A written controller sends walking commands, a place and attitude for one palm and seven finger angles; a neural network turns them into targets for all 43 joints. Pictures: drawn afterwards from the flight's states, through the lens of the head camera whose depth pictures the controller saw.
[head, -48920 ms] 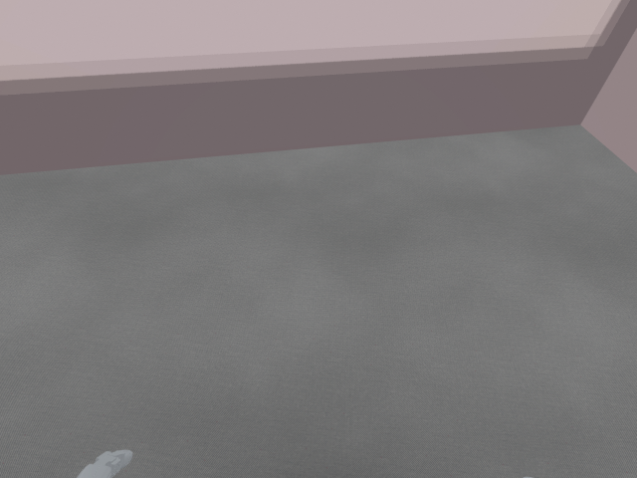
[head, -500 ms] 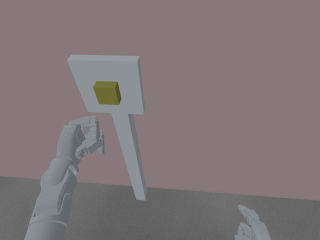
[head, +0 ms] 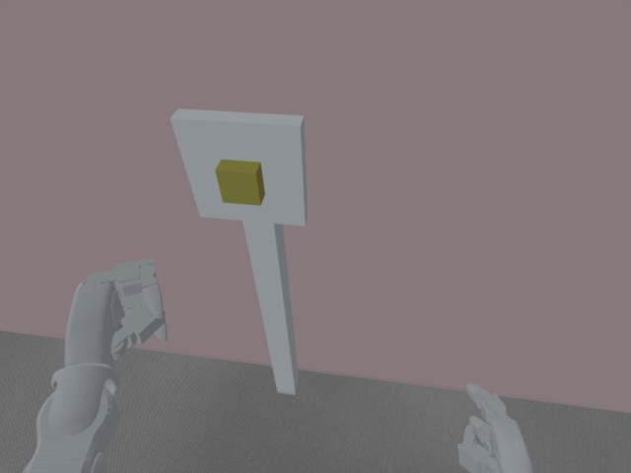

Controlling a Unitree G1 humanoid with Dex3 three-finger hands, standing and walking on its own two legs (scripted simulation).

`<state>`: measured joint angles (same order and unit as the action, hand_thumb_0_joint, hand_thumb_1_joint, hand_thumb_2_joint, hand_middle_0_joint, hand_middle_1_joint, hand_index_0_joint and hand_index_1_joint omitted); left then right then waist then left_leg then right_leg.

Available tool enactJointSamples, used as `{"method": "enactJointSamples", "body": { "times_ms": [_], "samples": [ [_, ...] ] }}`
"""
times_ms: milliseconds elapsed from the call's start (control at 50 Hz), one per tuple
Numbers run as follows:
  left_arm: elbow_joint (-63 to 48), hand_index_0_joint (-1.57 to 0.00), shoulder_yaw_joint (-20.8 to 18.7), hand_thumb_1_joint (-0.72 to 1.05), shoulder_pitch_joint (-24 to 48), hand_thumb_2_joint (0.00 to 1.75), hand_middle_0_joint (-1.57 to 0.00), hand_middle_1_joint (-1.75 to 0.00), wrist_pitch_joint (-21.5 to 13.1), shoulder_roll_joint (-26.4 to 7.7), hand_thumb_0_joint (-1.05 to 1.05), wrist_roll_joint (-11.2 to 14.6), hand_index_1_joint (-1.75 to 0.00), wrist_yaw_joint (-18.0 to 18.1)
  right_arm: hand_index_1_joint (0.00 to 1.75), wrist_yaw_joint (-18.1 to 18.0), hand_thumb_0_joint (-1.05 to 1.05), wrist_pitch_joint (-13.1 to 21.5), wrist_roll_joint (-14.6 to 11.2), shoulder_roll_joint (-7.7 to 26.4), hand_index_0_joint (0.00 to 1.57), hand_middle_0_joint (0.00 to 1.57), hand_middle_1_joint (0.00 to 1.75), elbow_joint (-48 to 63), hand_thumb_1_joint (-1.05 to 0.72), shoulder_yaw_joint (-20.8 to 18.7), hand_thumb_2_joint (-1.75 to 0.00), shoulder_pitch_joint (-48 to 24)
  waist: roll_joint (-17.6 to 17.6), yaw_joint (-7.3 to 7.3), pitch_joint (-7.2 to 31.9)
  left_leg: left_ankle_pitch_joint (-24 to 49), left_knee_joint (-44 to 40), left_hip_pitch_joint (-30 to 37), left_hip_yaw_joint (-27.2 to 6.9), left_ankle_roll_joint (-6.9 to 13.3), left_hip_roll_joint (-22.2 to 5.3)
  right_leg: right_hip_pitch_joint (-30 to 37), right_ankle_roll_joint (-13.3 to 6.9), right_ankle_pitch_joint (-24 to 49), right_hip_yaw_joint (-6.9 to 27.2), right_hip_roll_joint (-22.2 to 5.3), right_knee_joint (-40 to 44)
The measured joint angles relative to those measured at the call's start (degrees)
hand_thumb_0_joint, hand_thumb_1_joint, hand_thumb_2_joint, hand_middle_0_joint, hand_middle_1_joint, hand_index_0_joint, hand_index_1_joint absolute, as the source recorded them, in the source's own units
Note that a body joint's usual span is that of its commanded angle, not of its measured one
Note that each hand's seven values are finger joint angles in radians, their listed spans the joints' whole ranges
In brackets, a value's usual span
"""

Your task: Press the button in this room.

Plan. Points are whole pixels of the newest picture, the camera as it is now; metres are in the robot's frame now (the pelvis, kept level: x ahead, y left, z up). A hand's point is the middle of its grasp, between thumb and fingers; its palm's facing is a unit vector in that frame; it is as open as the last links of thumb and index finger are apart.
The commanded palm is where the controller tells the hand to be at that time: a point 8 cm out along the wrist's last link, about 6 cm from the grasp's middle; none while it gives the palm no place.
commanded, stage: draw the hand back to the body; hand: left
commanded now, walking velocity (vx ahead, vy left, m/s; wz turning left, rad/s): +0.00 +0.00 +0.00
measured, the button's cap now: (241, 181) +0.49 +0.17 +0.12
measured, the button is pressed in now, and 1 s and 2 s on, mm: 0 0 0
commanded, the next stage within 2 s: step back with the hand held close in 0.76 s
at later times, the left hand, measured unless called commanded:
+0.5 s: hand (86, 323) +0.20 +0.25 +0.16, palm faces +0.41 -0.83 -0.38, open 3.1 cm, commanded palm +0.15 +0.29 +0.18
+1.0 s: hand (80, 316) +0.21 +0.26 +0.17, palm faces +0.42 -0.81 -0.41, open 3.1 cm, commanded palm +0.16 +0.29 +0.18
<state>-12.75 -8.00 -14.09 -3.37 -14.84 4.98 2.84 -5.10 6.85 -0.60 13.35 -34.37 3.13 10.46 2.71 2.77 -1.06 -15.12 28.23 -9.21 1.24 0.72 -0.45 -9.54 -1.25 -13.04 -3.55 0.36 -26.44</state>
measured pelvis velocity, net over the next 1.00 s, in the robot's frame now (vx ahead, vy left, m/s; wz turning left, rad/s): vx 0.02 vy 0.01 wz -0.03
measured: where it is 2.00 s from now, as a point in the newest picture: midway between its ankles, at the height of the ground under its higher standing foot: outside the picture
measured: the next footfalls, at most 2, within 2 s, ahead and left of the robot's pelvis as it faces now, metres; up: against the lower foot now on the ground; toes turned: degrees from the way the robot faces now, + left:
right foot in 1.98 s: -0.22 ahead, -0.03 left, +0.00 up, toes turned -1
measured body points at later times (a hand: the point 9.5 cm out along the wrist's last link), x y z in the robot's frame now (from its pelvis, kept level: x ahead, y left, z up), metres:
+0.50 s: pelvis +0.03 +0.01 +0.00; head +0.00 +0.00 +0.45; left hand +0.18 +0.29 +0.18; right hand +0.22 -0.20 -0.07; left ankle +0.01 +0.11 -0.74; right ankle +0.02 -0.11 -0.74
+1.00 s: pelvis +0.02 +0.01 +0.00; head +0.00 +0.00 +0.45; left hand +0.18 +0.30 +0.19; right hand +0.20 -0.21 -0.08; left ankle +0.01 +0.11 -0.74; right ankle +0.02 -0.11 -0.74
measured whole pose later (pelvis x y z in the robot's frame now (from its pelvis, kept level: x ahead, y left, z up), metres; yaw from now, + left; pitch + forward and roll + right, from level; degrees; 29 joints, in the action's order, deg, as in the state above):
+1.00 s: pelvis +0.02 +0.01 +0.00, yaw -2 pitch -2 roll -1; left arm -26.4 -19.4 -30.4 -7.9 -18.5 2.2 6.8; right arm -3.7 3.2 0.3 12.7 -34.3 1.7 10.9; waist 3.8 2.8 0.0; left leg -15.6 26.0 -8.0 2.6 1.3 -1.2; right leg -7.4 -0.4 -11.2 -2.1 1.3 -20.9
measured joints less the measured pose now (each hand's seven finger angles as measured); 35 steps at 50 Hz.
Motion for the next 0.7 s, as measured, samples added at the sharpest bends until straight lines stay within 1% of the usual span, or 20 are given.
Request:
{"method": "enactJointSamples", "body": {
  "times_ms": [80, 160, 340, 500, 580, 700],
  "samples": [
    [-2.5, -1.3, -0.2, 0.9, -2.9, 0.9, -1.3, -1.5, -0.5, -0.4, 0.01, -1.4, -1.5, 2.0, 0.3, 0.1, 0.01, -0.5, 0.5, -0.4, 0.2, 0.2, 0.3, -1.1, -0.9, 0.1, -0.9, 0.2, 0.3, 0.42, -0.6, 0.5, -2.0, 2.0, 0.3, 0.3, 0.3, 1.9, 0.3, 0.6, 0.3, -0.2, 1.8],
    [-5.8, -1.3, -1.6, 0.9, -6.0, 0.9, -1.3, -1.5, -1.2, -1.1, 0.01, -2.0, -1.5, 3.0, 0.3, 0.6, 0.01, -1.0, 0.8, -0.8, 0.2, 0.2, 0.3, -1.8, -0.9, 0.0, -0.9, 0.7, 0.6, 0.61, -0.4, 0.5, -3.2, 3.6, 0.6, 0.5, 0.5, 3.3, 0.5, 0.6, 0.6, -0.3, 2.9],
    [-10.9, -1.3, -4.6, 0.9, -12.1, 0.9, -1.3, -1.5, -1.7, -1.8, 0.01, -2.4, -1.5, 3.1, 0.3, 1.4, 0.01, -1.9, 1.1, -0.8, 0.2, 0.2, 0.3, -1.6, -0.9, -0.8, -0.9, 0.9, 0.9, 0.91, -0.1, -0.2, -3.8, 5.1, 1.1, 0.7, 0.6, 4.7, 0.9, 0.1, 1.1, -0.4, 3.7],
    [-15.1, -1.3, -7.8, 0.89, -16.7, 0.9, -1.3, -1.5, -1.9, -3.2, 0.01, -2.4, -1.5, 3.5, 0.3, 1.3, 0.01, -1.5, 1.0, -0.5, 0.2, 0.2, 0.3, -0.9, -0.9, -1.5, -0.9, 1.0, 0.8, 1.64, 0.3, -1.0, -3.2, 5.1, 1.1, 0.7, 0.4, 5.0, 1.0, -0.3, 1.1, -0.2, 3.8],
    [-16.0, -1.3, -8.6, 0.89, -17.4, 0.9, -1.3, -1.5, -2.2, -3.1, 0.01, -2.5, -1.5, 3.7, 0.3, 1.2, 0.01, -1.2, 1.0, -0.4, 0.2, 0.2, 0.3, -0.8, -0.9, -1.7, -0.9, 0.9, 0.9, 2.0, 0.3, -1.1, -2.9, 5.0, 0.9, 0.7, 0.4, 5.1, 1.0, -0.3, 1.0, -0.2, 3.7],
    [-14.6, -1.3, -7.6, 0.89, -15.9, 0.9, -1.3, -1.5, -1.9, -2.0, 0.01, -2.7, -1.5, 3.9, 0.3, 1.0, 0.01, -1.2, 1.1, -0.7, 0.2, 0.2, 0.3, -1.0, -0.9, -1.6, -0.9, 0.4, 0.7, 2.09, -0.4, -0.8, -3.0, 4.7, 0.8, 0.7, 0.4, 4.8, 1.0, -0.2, 0.9, -0.2, 3.7]
  ]
}}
